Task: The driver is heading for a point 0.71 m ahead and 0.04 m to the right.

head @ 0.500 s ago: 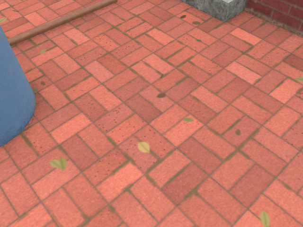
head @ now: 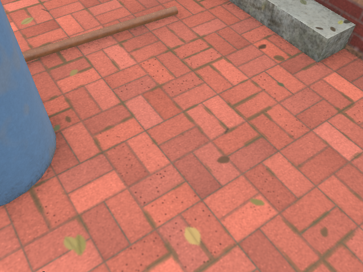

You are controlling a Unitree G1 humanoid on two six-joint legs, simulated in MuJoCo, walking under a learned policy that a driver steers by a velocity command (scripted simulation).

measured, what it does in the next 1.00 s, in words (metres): walks ahead: right foot, then left foot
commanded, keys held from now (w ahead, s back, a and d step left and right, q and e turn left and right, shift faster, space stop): w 0.76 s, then w+e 0.10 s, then no key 0.14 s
